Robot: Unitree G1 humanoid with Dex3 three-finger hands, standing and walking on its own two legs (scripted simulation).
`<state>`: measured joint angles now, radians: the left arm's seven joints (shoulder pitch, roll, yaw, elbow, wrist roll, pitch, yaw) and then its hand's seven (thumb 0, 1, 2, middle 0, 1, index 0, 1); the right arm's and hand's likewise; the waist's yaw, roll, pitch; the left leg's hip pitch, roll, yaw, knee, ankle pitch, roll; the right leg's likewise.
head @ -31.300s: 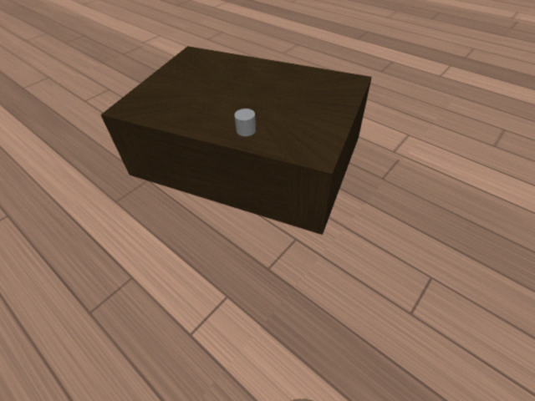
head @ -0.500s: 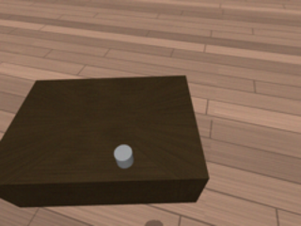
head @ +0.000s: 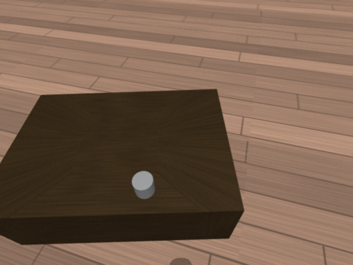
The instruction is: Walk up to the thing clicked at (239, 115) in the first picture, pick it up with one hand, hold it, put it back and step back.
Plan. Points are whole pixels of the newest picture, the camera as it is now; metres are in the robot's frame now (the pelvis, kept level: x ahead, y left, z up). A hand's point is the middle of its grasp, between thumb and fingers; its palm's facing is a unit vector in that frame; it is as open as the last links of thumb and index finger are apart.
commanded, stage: stand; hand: left
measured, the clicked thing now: (143, 185) +0.48 +0.18 -0.35
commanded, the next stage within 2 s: step back in 0.14 s
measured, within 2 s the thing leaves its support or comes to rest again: neither
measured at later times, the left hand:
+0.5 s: hand out of the picture +0.03 +0.27 -0.17, palm faces -0.03 -0.91 -0.41, open 7.4 cm
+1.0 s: hand out of the picture -0.05 +0.31 -0.18, palm faces -0.09 -0.92 -0.37, open 7.4 cm
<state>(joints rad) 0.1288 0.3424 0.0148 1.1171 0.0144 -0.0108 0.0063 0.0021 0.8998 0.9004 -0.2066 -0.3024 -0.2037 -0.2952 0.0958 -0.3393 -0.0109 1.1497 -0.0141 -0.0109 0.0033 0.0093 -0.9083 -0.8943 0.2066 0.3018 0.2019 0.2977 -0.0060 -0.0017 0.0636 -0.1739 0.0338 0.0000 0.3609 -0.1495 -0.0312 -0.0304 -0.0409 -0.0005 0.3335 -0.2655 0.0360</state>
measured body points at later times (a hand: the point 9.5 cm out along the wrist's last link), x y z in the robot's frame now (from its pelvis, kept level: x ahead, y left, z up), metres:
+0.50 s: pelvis -0.06 +0.00 -0.02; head +0.00 -0.01 +0.42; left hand +0.03 +0.31 -0.14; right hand +0.05 -0.32 -0.15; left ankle -0.04 +0.13 -0.71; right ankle -0.05 -0.14 -0.75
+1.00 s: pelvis -0.16 +0.05 -0.02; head -0.09 +0.06 +0.43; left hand -0.04 +0.35 -0.15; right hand -0.07 -0.26 -0.13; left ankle -0.12 +0.12 -0.75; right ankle -0.18 -0.08 -0.71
